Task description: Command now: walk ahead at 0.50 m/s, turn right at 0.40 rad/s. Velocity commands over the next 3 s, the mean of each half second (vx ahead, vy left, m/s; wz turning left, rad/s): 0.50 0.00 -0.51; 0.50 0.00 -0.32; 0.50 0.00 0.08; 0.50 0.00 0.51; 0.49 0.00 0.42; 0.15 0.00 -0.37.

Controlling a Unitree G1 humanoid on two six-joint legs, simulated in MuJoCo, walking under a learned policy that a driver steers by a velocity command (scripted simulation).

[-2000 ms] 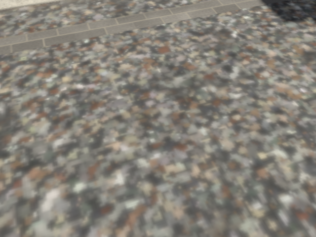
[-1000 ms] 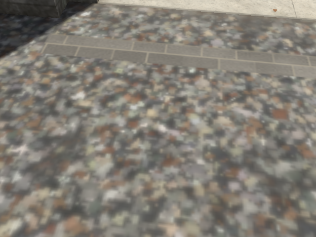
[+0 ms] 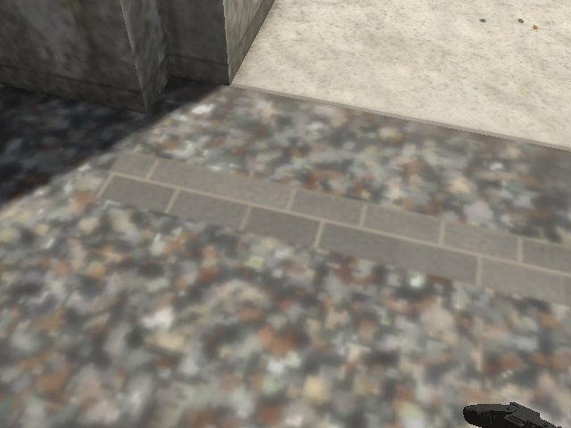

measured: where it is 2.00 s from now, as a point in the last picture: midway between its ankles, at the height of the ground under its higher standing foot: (435, 246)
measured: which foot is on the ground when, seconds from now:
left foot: down 0.00-0.50, up 0.52-1.00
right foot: up 0.00-0.50, down 0.52-1.00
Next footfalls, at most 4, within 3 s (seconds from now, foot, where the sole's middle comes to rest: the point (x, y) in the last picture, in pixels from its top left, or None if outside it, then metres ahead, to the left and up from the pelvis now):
0.52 right None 0.36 -0.15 -0.76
1.08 left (372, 324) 0.73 -0.14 -0.76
1.60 right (479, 277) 0.89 -0.43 -0.76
2.12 left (405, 191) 1.18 -0.25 -0.76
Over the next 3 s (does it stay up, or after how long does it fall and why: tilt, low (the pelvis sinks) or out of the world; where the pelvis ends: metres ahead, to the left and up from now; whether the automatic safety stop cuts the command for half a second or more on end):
stays up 1.38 -0.30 0.01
